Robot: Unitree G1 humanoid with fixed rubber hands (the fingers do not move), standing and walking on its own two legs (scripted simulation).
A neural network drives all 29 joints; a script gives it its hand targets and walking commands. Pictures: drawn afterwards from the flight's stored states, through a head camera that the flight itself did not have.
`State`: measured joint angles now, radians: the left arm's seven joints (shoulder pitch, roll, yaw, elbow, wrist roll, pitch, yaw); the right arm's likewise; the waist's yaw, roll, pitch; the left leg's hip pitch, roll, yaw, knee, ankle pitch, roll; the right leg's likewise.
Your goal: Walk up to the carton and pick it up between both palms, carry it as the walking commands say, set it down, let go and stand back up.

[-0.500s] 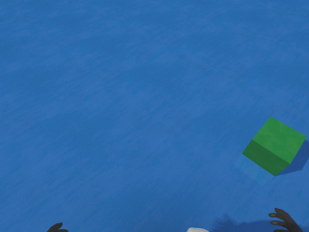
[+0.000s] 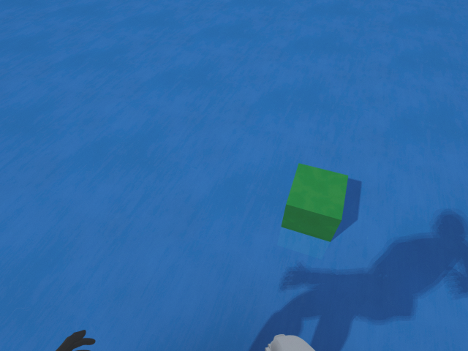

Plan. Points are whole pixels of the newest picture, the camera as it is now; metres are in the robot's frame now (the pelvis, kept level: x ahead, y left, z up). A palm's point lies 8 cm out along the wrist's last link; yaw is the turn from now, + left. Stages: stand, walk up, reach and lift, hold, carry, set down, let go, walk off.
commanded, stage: walk up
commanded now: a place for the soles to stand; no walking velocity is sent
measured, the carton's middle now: (314, 201) +0.86 -0.35 -0.66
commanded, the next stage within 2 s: none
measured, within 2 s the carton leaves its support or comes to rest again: neither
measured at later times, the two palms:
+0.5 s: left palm (149, 249) +0.33 +0.21 -0.08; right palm out of the picture +0.12 -0.41 -0.08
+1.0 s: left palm (191, 210) +0.42 +0.13 -0.07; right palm out of the picture +0.21 -0.51 -0.08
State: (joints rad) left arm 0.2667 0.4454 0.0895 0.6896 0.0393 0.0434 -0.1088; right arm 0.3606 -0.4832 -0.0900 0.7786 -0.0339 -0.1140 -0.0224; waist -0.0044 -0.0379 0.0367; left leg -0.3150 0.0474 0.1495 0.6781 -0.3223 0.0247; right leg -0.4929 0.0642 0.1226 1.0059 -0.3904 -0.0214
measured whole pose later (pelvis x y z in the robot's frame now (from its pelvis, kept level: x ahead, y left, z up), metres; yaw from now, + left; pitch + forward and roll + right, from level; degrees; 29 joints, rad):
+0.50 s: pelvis +0.14 -0.07 -0.01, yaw -16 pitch -3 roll +0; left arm 0.27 0.44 0.07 0.66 0.01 -0.02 -0.08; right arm 0.35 -0.47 -0.06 0.72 -0.02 -0.12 0.01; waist 0.01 0.00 0.08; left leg -0.44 0.10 0.08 0.76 -0.34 0.02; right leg -0.32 0.01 0.04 0.76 -0.39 -0.02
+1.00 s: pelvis +0.24 -0.17 -0.01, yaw -23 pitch -3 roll +0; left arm 0.37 0.46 0.09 0.71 0.01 -0.07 -0.04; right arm 0.31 -0.49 -0.07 0.75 -0.03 -0.09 0.02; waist 0.04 0.03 0.07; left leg -0.52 0.08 0.04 0.96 -0.42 0.04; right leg -0.34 0.02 -0.04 0.76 -0.37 -0.05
